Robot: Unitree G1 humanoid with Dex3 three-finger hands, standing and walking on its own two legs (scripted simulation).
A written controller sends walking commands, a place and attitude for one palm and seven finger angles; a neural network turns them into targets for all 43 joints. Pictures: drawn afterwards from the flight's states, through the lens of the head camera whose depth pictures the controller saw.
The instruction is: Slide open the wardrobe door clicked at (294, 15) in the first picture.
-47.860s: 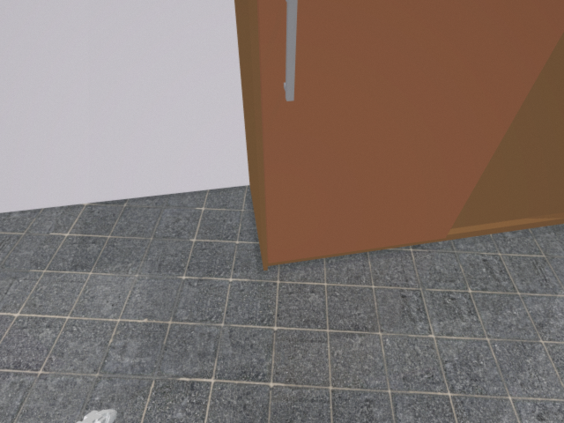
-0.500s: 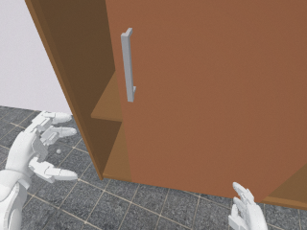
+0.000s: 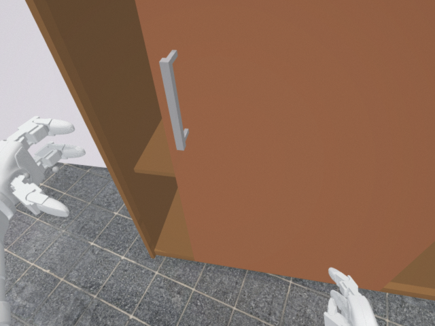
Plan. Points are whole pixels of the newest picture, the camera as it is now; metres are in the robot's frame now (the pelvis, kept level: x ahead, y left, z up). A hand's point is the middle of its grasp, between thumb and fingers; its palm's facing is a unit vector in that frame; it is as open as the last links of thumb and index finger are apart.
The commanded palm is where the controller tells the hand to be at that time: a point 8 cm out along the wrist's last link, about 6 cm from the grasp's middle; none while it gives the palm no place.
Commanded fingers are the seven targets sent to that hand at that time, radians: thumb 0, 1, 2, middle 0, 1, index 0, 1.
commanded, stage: raise the hand with hooked fingers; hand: left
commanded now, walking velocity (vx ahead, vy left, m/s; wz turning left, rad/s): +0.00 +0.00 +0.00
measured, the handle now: (177, 104) +0.52 +0.15 +0.16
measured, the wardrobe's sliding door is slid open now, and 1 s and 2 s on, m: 0.21 0.21 0.21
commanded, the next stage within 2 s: move the hooked fingers beside the handle in 0.40 s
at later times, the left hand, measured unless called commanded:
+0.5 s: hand (57, 182) +0.26 +0.28 +0.18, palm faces +0.00 -1.00 -0.09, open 14.0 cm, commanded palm +0.23 +0.32 +0.19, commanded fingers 0.00 -0.50 0.30 -0.30 -1.20 -0.30 -1.20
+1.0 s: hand (93, 152) +0.33 +0.25 +0.18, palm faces -0.05 -1.00 -0.06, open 14.0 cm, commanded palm +0.31 +0.30 +0.18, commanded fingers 0.00 -0.50 0.30 -0.30 -1.20 -0.30 -1.20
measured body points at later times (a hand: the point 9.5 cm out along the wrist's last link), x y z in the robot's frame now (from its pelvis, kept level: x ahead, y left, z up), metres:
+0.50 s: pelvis -0.01 +0.00 +0.00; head -0.03 -0.02 +0.45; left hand +0.26 +0.33 +0.19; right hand +0.18 -0.22 -0.07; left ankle -0.02 +0.12 -0.74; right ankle +0.01 -0.10 -0.74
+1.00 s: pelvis +0.00 +0.01 +0.00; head -0.01 -0.01 +0.45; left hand +0.33 +0.30 +0.19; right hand +0.16 -0.22 -0.08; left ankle -0.02 +0.12 -0.74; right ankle +0.01 -0.10 -0.74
